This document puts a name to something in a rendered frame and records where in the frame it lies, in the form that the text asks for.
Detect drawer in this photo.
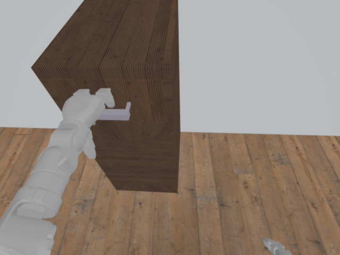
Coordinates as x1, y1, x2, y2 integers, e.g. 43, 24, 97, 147
48, 79, 167, 122

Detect cabinet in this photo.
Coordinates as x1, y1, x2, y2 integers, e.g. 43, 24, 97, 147
31, 0, 181, 193

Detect robot left hand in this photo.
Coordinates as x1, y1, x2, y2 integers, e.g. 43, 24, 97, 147
62, 88, 115, 159

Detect robot left upper arm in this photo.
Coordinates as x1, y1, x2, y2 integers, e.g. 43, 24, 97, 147
0, 214, 57, 255

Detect handle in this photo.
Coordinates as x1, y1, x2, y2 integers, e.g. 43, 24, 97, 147
98, 102, 131, 121

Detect robot right hand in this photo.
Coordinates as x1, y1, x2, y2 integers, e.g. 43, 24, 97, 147
263, 238, 292, 255

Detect robot left forearm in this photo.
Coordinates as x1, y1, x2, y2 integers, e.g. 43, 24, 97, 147
0, 119, 89, 231

